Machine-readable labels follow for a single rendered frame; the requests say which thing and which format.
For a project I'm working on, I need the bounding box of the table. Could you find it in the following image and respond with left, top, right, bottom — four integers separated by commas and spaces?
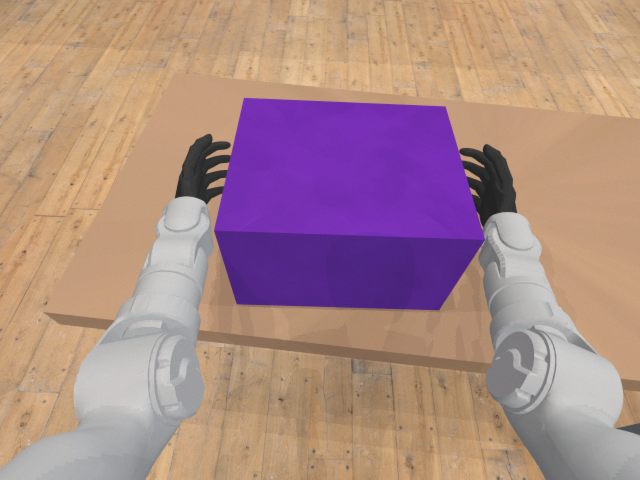
43, 73, 640, 435

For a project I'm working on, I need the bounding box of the left robot hand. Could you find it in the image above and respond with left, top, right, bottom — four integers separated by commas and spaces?
175, 134, 231, 205

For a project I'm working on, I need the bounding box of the right robot hand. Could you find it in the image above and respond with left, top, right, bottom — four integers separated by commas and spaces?
459, 144, 517, 227

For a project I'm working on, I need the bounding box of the right robot upper arm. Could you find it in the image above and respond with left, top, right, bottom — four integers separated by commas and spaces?
486, 329, 640, 480

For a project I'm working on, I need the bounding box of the carton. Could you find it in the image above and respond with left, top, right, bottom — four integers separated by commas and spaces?
214, 98, 485, 310

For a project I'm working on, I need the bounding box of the left robot upper arm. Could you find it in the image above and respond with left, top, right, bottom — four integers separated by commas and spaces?
0, 332, 205, 480

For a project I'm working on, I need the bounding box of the robot right forearm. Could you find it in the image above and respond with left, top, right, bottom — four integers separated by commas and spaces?
478, 212, 623, 424

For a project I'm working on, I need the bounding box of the robot left forearm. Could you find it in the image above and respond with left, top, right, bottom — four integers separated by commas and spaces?
74, 196, 214, 420

